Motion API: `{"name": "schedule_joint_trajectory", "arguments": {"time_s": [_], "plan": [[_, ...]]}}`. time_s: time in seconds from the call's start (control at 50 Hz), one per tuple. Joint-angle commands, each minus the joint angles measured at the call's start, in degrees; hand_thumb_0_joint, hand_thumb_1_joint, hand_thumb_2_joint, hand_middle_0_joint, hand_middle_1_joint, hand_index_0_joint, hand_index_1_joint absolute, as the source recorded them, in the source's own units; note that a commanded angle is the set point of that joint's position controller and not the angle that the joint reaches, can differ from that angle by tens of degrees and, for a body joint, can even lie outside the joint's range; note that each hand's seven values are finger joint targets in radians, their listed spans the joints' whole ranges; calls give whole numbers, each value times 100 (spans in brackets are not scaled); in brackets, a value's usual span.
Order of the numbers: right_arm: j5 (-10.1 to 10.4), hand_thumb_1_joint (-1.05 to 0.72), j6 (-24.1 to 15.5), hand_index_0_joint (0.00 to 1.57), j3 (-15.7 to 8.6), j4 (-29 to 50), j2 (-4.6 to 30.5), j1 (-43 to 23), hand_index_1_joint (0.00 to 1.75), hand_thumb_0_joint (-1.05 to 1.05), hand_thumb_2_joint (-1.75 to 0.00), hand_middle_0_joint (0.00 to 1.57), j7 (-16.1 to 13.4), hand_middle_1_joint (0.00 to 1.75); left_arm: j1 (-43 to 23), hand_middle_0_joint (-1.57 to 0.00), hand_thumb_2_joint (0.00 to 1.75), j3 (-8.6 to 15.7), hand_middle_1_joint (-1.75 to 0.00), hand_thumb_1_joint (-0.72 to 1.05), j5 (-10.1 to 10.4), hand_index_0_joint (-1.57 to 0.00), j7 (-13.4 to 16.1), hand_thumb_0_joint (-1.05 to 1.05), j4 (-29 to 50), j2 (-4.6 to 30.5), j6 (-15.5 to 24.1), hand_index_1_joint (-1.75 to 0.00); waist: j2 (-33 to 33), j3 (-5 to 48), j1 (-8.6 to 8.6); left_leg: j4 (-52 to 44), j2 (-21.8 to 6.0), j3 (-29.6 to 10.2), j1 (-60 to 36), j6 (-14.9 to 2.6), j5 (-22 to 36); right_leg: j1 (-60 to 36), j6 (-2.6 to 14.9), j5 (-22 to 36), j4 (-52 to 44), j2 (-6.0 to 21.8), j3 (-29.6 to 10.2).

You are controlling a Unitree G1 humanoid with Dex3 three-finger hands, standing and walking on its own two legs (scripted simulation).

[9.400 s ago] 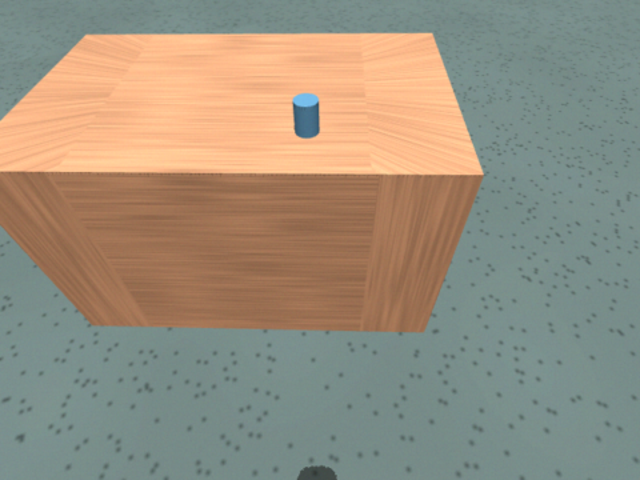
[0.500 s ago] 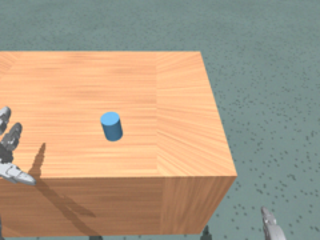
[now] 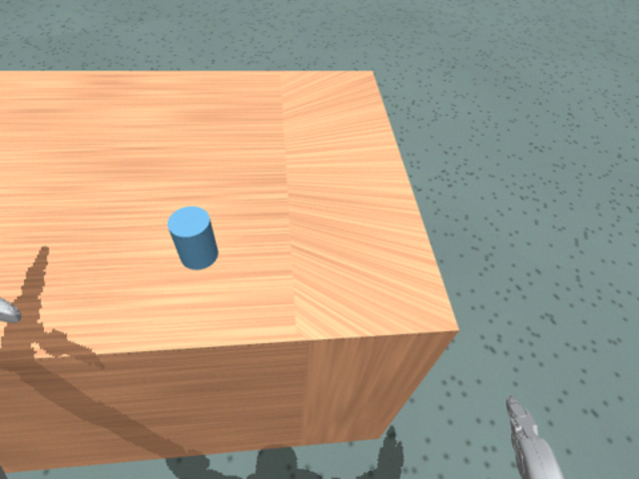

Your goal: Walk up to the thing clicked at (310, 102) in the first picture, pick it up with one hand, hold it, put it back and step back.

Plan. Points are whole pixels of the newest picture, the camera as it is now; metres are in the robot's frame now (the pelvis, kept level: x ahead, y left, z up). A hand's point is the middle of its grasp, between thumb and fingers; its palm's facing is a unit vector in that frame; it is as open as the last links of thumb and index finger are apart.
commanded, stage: go down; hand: left
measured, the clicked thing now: (194, 238) +0.49 +0.18 -0.02
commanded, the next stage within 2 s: approach in 1.42 s
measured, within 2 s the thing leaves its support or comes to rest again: neither
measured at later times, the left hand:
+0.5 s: hand out of the picture +0.40 +0.36 +0.12, palm faces +0.13 -0.99 +0.00, open 17.6 cm
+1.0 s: hand out of the picture +0.42 +0.37 +0.12, palm faces +0.13 -0.99 +0.00, open 17.6 cm
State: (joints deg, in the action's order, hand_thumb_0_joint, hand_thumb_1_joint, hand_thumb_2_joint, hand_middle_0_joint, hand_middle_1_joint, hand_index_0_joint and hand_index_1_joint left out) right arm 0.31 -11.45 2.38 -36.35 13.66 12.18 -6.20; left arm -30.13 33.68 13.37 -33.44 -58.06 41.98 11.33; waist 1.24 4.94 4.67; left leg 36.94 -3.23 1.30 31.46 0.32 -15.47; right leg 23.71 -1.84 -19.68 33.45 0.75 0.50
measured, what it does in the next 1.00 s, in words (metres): stands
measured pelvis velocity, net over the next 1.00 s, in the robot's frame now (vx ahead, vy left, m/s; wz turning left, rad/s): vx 0.00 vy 0.01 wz -0.01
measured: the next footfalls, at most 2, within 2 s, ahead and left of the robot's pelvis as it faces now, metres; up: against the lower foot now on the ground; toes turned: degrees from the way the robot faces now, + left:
none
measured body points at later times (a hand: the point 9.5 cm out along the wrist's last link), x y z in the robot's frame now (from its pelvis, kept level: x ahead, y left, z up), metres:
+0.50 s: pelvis +0.01 +0.00 -0.01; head +0.07 +0.03 +0.43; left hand +0.39 +0.41 +0.12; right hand +0.16 -0.26 -0.08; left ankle +0.02 +0.12 -0.72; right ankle -0.04 -0.14 -0.72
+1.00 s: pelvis +0.00 +0.01 -0.02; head +0.08 +0.04 +0.42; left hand +0.41 +0.42 +0.12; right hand +0.15 -0.25 -0.07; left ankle +0.02 +0.12 -0.72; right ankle -0.04 -0.14 -0.72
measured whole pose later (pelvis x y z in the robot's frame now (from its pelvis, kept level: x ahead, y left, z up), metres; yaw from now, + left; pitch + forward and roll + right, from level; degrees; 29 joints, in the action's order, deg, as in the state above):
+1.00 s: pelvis +0.00 +0.01 -0.02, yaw -1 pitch +16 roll -3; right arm 0.0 -11.6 3.3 -27.0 14.4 15.3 -5.2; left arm -41.0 35.1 9.8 -34.0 -65.2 50.3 8.7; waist 0.8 7.4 7.4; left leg 48.0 -4.1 0.4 43.4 0.0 -20.4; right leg 34.7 -2.2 -24.1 43.2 0.0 0.8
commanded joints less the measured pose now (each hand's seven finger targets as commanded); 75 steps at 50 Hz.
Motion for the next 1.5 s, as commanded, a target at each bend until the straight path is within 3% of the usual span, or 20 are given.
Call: {"name": "schedule_joint_trajectory", "arguments": {"time_s": [0.0, 0.04, 0.08, 0.24, 0.34, 0.6, 0.64, 0.86, 0.88, 0.92, 0.96, 1.02, 1.04, 1.1, 1.14, 1.2, 1.24, 1.28, 1.4, 1.48], "plan": [[-11, 54, -314, 5, -430, 788, 951, -113, 5, 0, -5, 5, -78, 5, -1829, -4, 9, 347, -5, -56, 172, -4, -27, 0, 1252, 2234, 314, -6, -1106, 1965, -104, -88, 153, -151, -2125, -145, 1768, 393, 185, 1608, -277, -170, 155], [-13, 54, -346, 5, -356, 905, 928, -219, 5, 0, -5, 5, -47, 5, -1924, -3, 9, 363, -5, -55, 175, -3, -76, 0, 1315, 2247, 319, -5, -1169, 2100, -111, -32, 63, -238, -2247, -109, 2139, 492, 209, 1635, -178, -208, 215], [-18, 54, -339, 5, -517, 738, 1049, -88, 5, 0, -5, 5, -58, 5, -1913, -4, 10, 379, -5, -55, 160, -3, -66, 0, 1262, 2304, 293, -6, -1191, 1997, -107, -7, 51, -245, -2241, -107, 2092, 616, 215, 1547, -163, -212, 215], [-18, 54, -354, 5, -381, 1087, 958, -49, 5, 0, -5, 5, -51, 5, -2087, -4, 9, 408, -5, -58, 94, -4, -80, 0, 1182, 2443, 227, -6, -1095, 2256, -73, 225, 121, -209, -2125, -182, 2306, 549, 157, 1915, 2, -173, 176], [-17, 53, -346, 5, -382, 1017, 934, -69, 5, 0, -6, 5, -26, 5, -2271, -5, 9, 410, -5, -61, 78, -4, -96, 0, 1034, 2535, 209, -6, -1101, 2011, -54, 244, 124, -213, -1798, -172, 1790, 755, 172, 1533, 61, -179, 172], [-37, 54, -340, 5, -357, 1469, 1007, 3, 5, 0, -5, 5, -17, 5, -2634, -5, 9, 438, -6, -59, -42, -5, -124, 0, 786, 2818, 174, -7, -1224, 2375, 21, 528, 84, -268, -1795, -170, 1950, 1044, 185, 1475, 297, -208, 175], [-23, 54, -322, 5, -309, 1301, 903, 74, 5, 0, -5, 5, -16, 5, -2675, -5, 8, 392, -5, -57, -55, -4, -102, 0, 751, 2805, 161, -6, -1149, 2123, 6, 524, 142, -191, -1504, -209, 1542, 1063, 164, 1369, 280, -189, 119], [-17, 54, -340, 5, -408, 1751, 1060, 231, 5, 0, -5, 5, -5, 5, -3051, -5, 7, 384, -5, -59, -97, -5, -90, 0, 601, 2958, 114, -6, -1346, 2345, 146, 709, 49, -301, -1567, -148, 1707, 1376, 207, 1220, 510, -239, 178], [-25, 54, -313, 5, -272, 1661, 942, 281, 5, 0, -5, 5, 10, 5, -3045, -5, 9, 430, -5, -59, -105, -4, -95, 0, 626, 3046, 112, -7, -1360, 2435, 71, 751, 57, -289, -1527, -160, 1813, 1303, 198, 1312, 524, -237, 178], [-37, 54, -343, 5, -438, 1876, 1126, 201, 5, 0, -5, 5, -8, 5, -3037, -6, 8, 396, -5, -58, -183, -5, -88, 0, 501, 3065, 77, -6, -1299, 2465, 138, 798, 23, -328, -1614, -142, 1950, 1380, 194, 1344, 559, -255, 192], [-40, 54, -297, 5, -279, 1684, 948, 327, 5, 0, -5, 5, 18, 5, -3166, -6, 7, 348, -5, -60, -208, -5, -75, 0, 526, 3057, 77, -6, -1454, 2352, 126, 820, 51, -283, -1499, -147, 1730, 1473, 194, 1222, 557, -242, 155], [-38, 54, -299, 5, -437, 1865, 1110, 292, 5, 0, -5, 5, 14, 5, -3328, -5, 7, 390, -5, -58, -200, -5, -21, 0, 592, 3124, 83, -6, -1387, 2464, 161, 809, 37, -325, -1463, -133, 1525, 1465, 214, 1099, 592, -257, 176], [-32, 54, -292, 5, -281, 1931, 989, 275, 5, 0, -5, 5, 39, 5, -3316, -5, 8, 421, -5, -58, -227, -5, -15, 0, 550, 3177, 60, -6, -1434, 2486, 96, 807, 18, -342, -1464, -120, 1632, 1468, 231, 1083, 611, -266, 199], [-34, 54, -283, 5, -482, 1955, 1152, 360, 5, 0, -5, 5, 16, 5, -3312, -5, 8, 387, -6, -57, -289, -5, 11, 0, 424, 3208, 23, -7, -1432, 2477, 174, 862, 2, -352, -1542, -106, 1774, 1514, 216, 1177, 647, -280, 199], [-26, 54, -278, 5, -233, 1979, 919, 272, 5, 0, -5, 5, 63, 5, -3369, -6, 8, 370, -5, -57, -279, -5, 0, 0, 432, 3180, 30, -6, -1501, 2459, 119, 917, 21, -325, -1380, -129, 1776, 1506, 216, 1170, 668, -261, 170], [-28, 54, -259, 5, -414, 2041, 1094, 334, 5, 0, -5, 5, 50, 5, -3408, -6, 7, 354, -6, -60, -308, -5, -8, 0, 337, 3236, 11, -6, -1476, 2456, 207, 913, 11, -343, -1390, -119, 1700, 1557, 217, 1150, 698, -277, 180], [-33, 54, -242, 5, -234, 1988, 923, 389, 5, 0, -5, 5, 90, 5, -3530, -5, 8, 353, -5, -58, -312, -5, -27, 0, 407, 3216, 8, -6, -1635, 2607, 169, 948, -39, -405, -1562, -84, 1994, 1675, 237, 1138, 739, -292, 223], [-37, 54, -243, 5, -375, 2182, 1080, 355, 5, 0, -5, 5, 62, 5, -3605, -6, 7, 423, -5, -58, -326, -5, 20, 0, 355, 3372, -23, -6, -1499, 2622, 213, 961, -24, -380, -1483, -110, 1845, 1617, 227, 1118, 713, -291, 205], [-39, 54, -224, 5, -370, 2339, 1076, 423, 5, 0, -5, 5, 73, 5, -3523, -6, 7, 315, -6, -59, -396, -5, 60, 0, 203, 3242, -70, -7, -1391, 2595, 270, 1076, 8, -325, -1416, -142, 1914, 1610, 188, 1307, 752, -285, 179], [-30, 54, -185, 5, -368, 2407, 1059, 558, 5, 0, -5, 5, 101, 5, -3467, -6, 8, 442, -6, -59, -383, -5, 32, 0, 320, 3436, -55, -7, -1450, 2768, 175, 1092, 13, -347, -1443, -128, 1999, 1557, 197, 1311, 781, -285, 193]]}}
